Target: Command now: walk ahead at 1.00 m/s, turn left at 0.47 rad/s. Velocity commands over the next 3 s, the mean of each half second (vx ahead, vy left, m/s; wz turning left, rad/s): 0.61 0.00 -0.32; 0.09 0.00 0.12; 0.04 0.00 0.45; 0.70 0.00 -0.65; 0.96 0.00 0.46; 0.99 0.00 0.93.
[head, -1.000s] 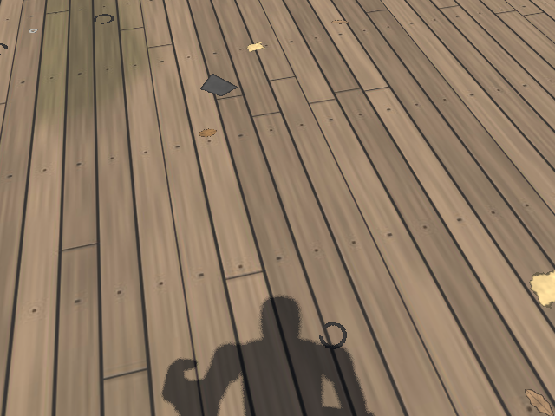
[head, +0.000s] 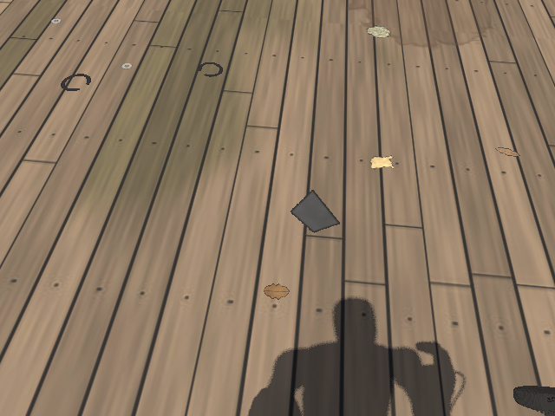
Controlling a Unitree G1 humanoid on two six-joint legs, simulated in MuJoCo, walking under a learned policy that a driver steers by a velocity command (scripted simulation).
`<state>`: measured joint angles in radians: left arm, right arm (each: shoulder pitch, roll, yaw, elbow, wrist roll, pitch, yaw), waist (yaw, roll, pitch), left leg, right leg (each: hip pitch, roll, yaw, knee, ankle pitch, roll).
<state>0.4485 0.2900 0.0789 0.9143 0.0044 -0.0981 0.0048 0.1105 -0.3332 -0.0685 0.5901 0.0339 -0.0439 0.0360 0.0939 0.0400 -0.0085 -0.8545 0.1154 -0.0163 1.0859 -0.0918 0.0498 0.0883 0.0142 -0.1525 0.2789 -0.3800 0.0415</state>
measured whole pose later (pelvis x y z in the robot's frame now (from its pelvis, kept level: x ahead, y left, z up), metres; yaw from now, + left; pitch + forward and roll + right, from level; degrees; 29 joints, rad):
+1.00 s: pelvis +0.48 +0.00 +0.01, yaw -6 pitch +1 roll -1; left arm 0.07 0.24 0.05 0.73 0.03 0.02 0.06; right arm 0.20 -0.29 -0.08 0.82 0.02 0.07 -0.03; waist -0.02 0.01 0.06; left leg -0.47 0.10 0.02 0.93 -0.39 -0.08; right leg -0.31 -0.02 -0.20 0.41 -0.13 -0.07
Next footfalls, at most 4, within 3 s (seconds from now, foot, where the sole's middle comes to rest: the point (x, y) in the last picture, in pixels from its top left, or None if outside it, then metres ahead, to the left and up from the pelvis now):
0.14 left None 0.35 0.14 -0.76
0.56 right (350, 396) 0.57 -0.11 -0.76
1.12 left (243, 407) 0.51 0.14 -0.76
1.88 right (376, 298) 0.85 -0.18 -0.76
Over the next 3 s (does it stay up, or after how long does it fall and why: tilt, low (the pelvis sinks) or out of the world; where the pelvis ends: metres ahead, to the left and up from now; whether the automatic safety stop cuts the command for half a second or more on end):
stays up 1.65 -0.28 0.00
